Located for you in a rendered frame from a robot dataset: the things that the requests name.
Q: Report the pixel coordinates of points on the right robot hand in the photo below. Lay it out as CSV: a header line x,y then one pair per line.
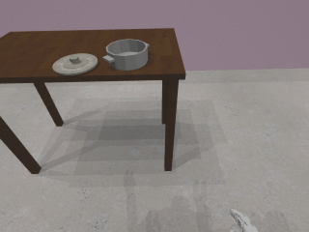
x,y
243,221

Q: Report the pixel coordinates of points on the table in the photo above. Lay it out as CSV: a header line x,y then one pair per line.
x,y
28,57

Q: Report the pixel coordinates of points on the pot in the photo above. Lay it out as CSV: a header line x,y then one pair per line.
x,y
127,55

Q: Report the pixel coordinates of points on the knob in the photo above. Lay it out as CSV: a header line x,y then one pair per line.
x,y
74,58

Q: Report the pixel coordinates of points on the lid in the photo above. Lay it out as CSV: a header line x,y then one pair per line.
x,y
64,66

